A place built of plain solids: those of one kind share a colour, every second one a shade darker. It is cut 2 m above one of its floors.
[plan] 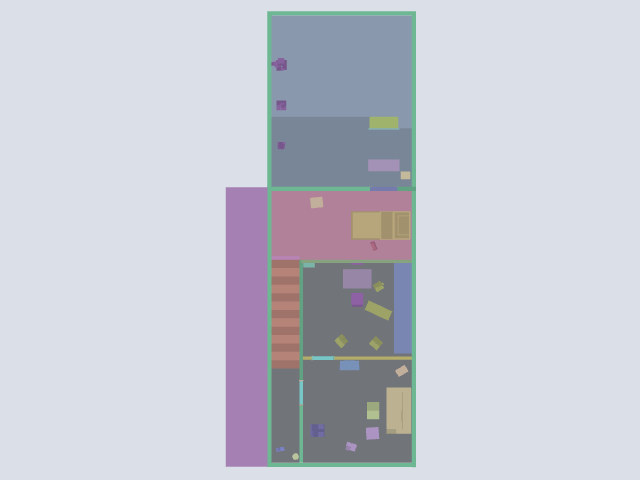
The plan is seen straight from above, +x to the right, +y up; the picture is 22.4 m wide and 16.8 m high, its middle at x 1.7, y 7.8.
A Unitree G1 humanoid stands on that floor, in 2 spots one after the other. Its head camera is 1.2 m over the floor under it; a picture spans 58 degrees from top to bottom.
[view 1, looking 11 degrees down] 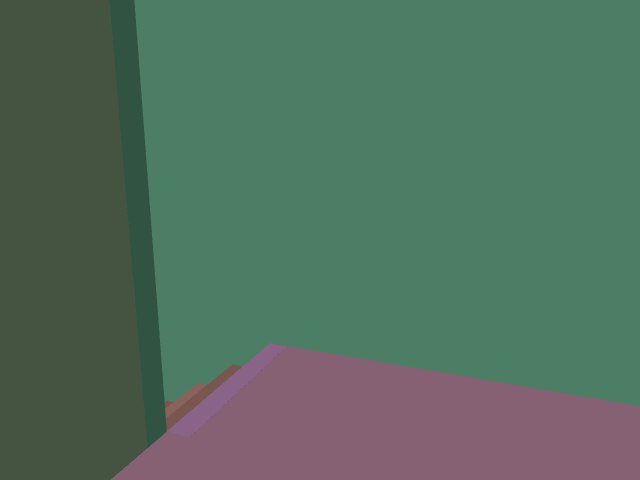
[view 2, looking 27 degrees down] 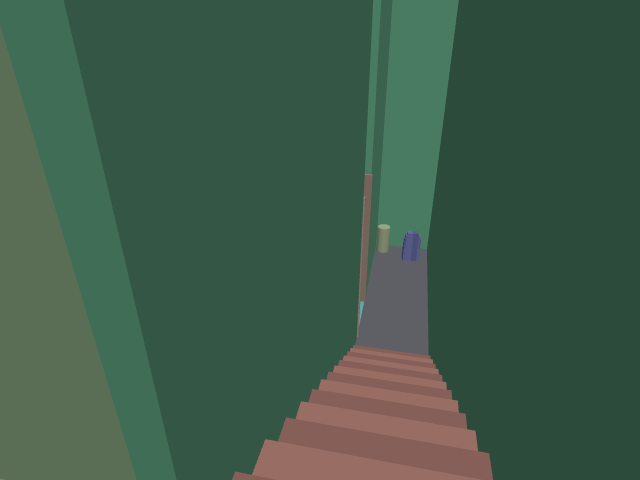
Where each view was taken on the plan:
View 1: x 2.35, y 8.36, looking -159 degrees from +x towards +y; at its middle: wall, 2.57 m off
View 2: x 0.49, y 7.71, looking -78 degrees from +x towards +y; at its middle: wall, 2.66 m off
